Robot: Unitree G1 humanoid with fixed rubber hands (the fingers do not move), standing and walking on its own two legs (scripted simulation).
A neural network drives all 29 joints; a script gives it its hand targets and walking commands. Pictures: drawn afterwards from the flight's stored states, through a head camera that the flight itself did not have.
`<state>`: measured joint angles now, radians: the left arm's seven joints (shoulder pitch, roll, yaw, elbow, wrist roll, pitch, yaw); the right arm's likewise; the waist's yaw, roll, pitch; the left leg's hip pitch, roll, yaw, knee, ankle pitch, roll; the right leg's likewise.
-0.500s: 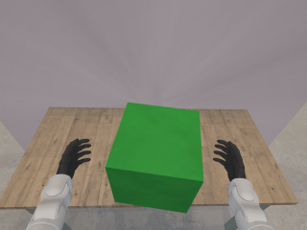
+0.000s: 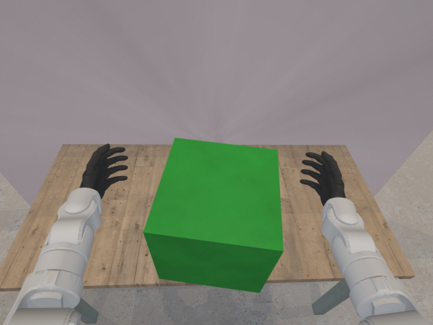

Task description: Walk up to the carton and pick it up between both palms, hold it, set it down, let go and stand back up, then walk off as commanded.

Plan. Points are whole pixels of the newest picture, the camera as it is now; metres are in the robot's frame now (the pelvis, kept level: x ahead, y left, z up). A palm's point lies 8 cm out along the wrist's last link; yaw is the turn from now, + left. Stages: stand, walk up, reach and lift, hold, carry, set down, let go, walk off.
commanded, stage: reach and lift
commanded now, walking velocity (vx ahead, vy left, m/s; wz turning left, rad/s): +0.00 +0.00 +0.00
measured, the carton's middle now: (217, 215) +0.39 +0.00 -0.08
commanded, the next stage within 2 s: none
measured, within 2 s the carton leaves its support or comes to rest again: neither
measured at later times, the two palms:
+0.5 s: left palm (109, 211) +0.36 +0.23 -0.02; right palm (311, 214) +0.35 -0.20 -0.02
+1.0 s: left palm (123, 223) +0.37 +0.22 -0.09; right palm (298, 222) +0.37 -0.20 -0.08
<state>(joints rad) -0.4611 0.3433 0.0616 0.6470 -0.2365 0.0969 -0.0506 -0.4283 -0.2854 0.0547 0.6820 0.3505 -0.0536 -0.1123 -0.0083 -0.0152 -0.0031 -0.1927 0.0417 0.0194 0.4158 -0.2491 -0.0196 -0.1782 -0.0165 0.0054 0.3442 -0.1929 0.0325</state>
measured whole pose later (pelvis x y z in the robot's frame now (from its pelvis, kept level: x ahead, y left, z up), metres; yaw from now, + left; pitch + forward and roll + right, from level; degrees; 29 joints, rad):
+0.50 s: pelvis -0.01 +0.00 -0.02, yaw +1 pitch +16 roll -2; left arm -0.68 0.31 -0.04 1.36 -0.28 -0.40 -0.03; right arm -0.63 -0.20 0.08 1.25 0.35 -0.39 -0.06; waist -0.04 0.00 -0.17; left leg -0.63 0.04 -0.03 0.68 -0.32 -0.03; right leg -0.60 -0.01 -0.03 0.60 -0.28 0.03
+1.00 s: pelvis -0.05 +0.00 -0.08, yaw +0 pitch +29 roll -2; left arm -0.83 0.29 -0.12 1.47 -0.38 -0.55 -0.02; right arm -0.79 -0.23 0.16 1.31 0.42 -0.50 -0.05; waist -0.01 0.02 -0.27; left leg -1.12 0.04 -0.02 1.03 -0.41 -0.02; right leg -1.11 -0.01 0.00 0.98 -0.37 0.03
